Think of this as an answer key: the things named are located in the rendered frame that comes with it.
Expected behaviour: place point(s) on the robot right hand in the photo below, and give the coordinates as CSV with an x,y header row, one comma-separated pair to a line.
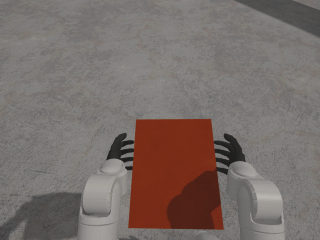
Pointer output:
x,y
234,154

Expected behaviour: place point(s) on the robot left forearm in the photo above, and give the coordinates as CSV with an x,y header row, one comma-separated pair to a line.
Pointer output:
x,y
100,203

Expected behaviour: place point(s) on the robot right forearm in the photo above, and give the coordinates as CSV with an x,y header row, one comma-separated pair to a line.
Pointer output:
x,y
260,203

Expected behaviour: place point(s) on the right robot shin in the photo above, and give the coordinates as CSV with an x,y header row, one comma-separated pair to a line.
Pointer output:
x,y
204,232

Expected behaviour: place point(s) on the robot left hand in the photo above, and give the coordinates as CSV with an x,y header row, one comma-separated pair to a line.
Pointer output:
x,y
116,153

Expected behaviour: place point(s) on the carton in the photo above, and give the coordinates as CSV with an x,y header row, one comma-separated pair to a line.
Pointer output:
x,y
174,176

